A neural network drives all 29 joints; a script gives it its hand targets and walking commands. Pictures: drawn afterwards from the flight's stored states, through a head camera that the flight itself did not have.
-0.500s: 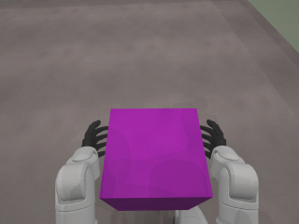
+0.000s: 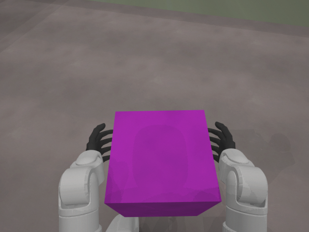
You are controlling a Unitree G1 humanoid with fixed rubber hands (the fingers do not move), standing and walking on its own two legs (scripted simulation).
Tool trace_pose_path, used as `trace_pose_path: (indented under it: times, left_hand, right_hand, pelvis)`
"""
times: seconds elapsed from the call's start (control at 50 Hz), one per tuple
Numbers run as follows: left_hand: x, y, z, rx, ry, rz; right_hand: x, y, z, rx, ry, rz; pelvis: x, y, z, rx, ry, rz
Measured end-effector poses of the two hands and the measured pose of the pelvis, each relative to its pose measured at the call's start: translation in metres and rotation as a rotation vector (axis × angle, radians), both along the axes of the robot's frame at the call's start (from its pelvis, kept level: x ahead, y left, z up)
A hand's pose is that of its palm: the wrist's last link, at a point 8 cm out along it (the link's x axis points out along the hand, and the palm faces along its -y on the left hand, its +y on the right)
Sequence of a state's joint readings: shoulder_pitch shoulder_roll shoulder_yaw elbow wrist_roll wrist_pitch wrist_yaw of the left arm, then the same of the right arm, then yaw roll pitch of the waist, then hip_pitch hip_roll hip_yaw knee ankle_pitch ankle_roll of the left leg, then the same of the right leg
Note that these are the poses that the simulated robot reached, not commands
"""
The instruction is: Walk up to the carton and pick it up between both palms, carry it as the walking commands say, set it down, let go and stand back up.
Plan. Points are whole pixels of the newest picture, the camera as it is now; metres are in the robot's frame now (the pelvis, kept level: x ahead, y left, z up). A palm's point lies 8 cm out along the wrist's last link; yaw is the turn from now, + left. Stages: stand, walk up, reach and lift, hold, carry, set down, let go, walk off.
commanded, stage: carry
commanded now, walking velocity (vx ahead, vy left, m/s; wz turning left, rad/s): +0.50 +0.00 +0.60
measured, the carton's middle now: (160, 169) +0.27 +0.00 -0.01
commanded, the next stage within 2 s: none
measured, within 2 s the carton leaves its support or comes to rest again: neither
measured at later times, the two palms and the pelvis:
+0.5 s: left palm (88, 72) +0.58 +0.25 +0.05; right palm (175, 60) +0.64 -0.05 +0.06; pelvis +0.34 +0.05 +0.00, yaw +11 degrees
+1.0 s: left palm (72, 28) +0.83 +0.36 +0.07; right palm (135, 8) +1.00 +0.12 +0.07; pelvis +0.69 +0.09 +0.00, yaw +35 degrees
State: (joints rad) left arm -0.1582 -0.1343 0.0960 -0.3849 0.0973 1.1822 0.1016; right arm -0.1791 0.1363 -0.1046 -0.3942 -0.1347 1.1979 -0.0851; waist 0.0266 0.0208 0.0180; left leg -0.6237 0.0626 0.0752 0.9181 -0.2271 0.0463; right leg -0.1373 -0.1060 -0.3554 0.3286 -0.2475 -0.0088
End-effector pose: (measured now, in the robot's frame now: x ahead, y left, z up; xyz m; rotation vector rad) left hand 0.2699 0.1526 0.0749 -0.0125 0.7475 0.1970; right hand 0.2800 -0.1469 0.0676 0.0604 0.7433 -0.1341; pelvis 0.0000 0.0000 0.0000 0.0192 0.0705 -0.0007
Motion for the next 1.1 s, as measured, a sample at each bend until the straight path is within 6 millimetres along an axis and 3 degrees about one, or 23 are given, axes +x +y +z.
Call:
trace_pose_path:
  times: [0.12,0.22,0.26,0.34,0.5,0.64,0.72,0.76,0.94,1.02,1.1]
  left_hand:
    - [0.079,0.018,0.005,-0.002,-0.046,0.045]
    - [0.164,0.038,-0.013,-0.008,-0.066,0.027]
    - [0.194,0.046,-0.023,-0.022,-0.037,0.03]
    - [0.237,0.06,-0.031,-0.033,0.052,0.042]
    - [0.312,0.096,-0.024,-0.054,0.03,0.155]
    - [0.395,0.121,-0.015,-0.04,-0.037,0.273]
    - [0.456,0.13,-0.017,-0.006,-0.068,0.32]
    - [0.477,0.137,-0.019,0.012,-0.042,0.343]
    - [0.533,0.187,-0.008,-0.001,0.022,0.548]
    - [0.565,0.22,0.0,0.004,-0.008,0.606]
    - [0.604,0.259,0.0,0.011,-0.03,0.631]
  right_hand:
    - [0.091,0.019,0.003,-0.001,-0.047,0.046]
    - [0.171,0.039,-0.011,-0.009,-0.065,0.029]
    - [0.2,0.047,-0.019,-0.022,-0.037,0.031]
    - [0.246,0.061,-0.025,-0.038,0.053,0.045]
    - [0.357,0.101,-0.01,-0.057,0.031,0.159]
    - [0.475,0.134,-0.002,-0.044,-0.036,0.279]
    - [0.549,0.148,-0.012,-0.009,-0.068,0.325]
    - [0.58,0.159,-0.016,0.007,-0.045,0.349]
    - [0.69,0.237,-0.006,-0.001,0.018,0.547]
    - [0.734,0.279,0.0,0.007,-0.012,0.604]
    - [0.778,0.321,-0.001,0.016,-0.034,0.629]
  pelvis:
    - [0.088,0.006,-0.009,0.002,-0.01,0.053]
    - [0.174,0.029,-0.035,-0.009,-0.036,0.049]
    - [0.2,0.036,-0.036,0.001,-0.026,0.07]
    - [0.245,0.046,-0.019,-0.013,-0.006,0.099]
    - [0.342,0.052,-0.003,-0.039,0.024,0.2]
    - [0.452,0.05,-0.012,-0.044,0.017,0.288]
    - [0.523,0.05,-0.031,-0.044,0.009,0.381]
    - [0.548,0.051,-0.029,-0.056,0.009,0.428]
    - [0.655,0.07,-0.005,-0.006,0.03,0.57]
    - [0.701,0.095,-0.004,0.006,0.027,0.613]
    - [0.749,0.131,-0.011,0.011,0.017,0.641]
